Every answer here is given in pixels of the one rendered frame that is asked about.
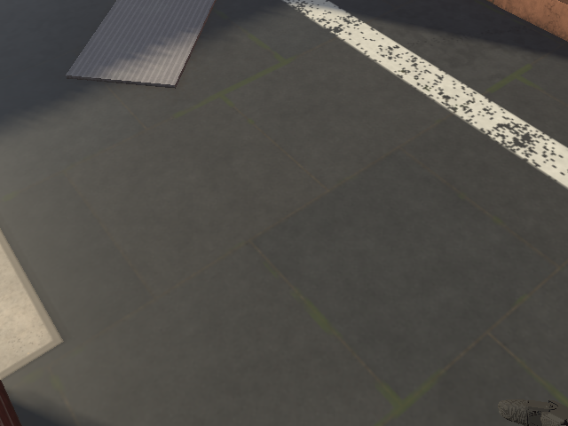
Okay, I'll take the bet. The robot right hand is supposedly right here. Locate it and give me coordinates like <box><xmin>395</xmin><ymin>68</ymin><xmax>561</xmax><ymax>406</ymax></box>
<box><xmin>498</xmin><ymin>399</ymin><xmax>568</xmax><ymax>426</ymax></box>

